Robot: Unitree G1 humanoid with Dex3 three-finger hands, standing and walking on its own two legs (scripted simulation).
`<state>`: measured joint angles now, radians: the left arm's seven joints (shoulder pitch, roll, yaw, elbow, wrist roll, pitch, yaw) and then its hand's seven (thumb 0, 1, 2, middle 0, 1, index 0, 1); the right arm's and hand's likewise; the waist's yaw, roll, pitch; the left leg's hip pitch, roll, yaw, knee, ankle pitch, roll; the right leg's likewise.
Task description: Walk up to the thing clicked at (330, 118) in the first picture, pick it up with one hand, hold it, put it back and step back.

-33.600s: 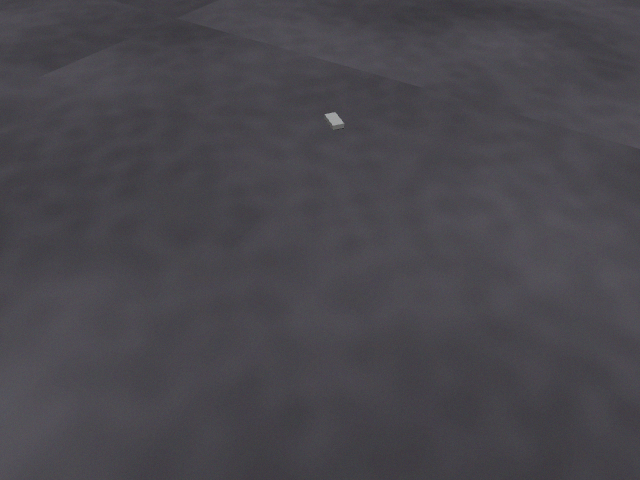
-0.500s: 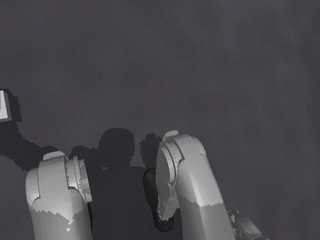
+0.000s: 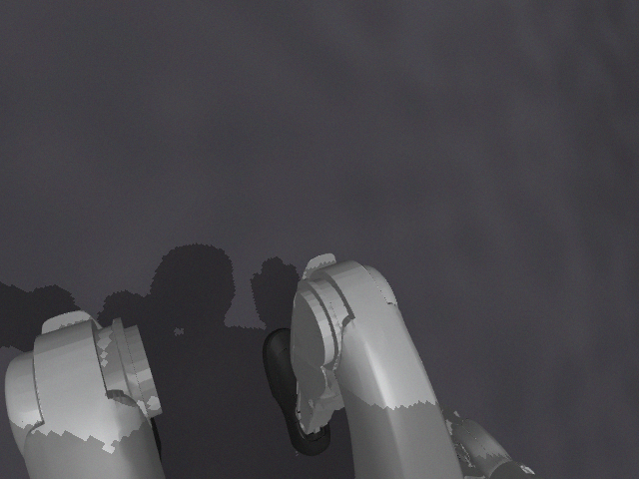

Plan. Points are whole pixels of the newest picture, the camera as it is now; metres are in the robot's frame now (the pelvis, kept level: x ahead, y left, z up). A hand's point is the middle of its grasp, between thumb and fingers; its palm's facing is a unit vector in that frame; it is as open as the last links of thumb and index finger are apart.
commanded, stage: rest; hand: left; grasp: from above
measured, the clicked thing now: out of the picture +0.42 +0.37 -0.27
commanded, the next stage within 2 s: open in 0.34 s
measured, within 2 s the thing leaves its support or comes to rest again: neither
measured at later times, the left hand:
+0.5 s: hand out of the picture +0.41 +0.36 -0.25, palm faces -0.46 -0.16 -0.87, open 9.7 cm
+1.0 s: hand out of the picture +0.42 +0.36 -0.24, palm faces -0.43 -0.17 -0.89, open 12.7 cm
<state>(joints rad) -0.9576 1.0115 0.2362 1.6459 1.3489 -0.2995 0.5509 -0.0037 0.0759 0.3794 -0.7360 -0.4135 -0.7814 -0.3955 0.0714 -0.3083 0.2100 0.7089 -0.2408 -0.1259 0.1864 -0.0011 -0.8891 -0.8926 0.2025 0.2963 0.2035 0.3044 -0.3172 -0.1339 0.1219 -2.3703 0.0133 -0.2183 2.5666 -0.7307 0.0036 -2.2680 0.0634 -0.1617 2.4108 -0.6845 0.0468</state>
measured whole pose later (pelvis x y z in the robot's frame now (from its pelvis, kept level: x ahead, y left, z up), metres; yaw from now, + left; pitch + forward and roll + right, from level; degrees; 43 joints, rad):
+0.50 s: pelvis +0.00 +0.00 +0.00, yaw -1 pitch +27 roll -14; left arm -1.00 1.06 0.17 1.76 1.34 -0.29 0.62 -0.01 0.06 0.40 -0.73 -0.45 -0.77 -0.42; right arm 0.04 -0.32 0.28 0.68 -0.27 -0.19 0.21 0.00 -0.89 -0.90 0.20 0.30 0.20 0.30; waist -0.34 -0.15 0.15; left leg -2.36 0.02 -0.24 2.59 -0.73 0.01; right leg -2.25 0.07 -0.18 2.41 -0.67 0.06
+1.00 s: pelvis +0.00 +0.00 +0.00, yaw -2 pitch +27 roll -15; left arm -1.00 1.07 0.15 1.71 1.30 -0.29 0.61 0.00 -0.26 0.76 -0.31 -0.79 -0.31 -0.79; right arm 0.04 -0.34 0.30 0.69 -0.27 -0.20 0.22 0.00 -0.89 -0.90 0.20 0.30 0.20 0.30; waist -0.33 -0.16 0.16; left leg -2.35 0.02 -0.26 2.58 -0.73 0.01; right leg -2.23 0.08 -0.19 2.39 -0.67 0.06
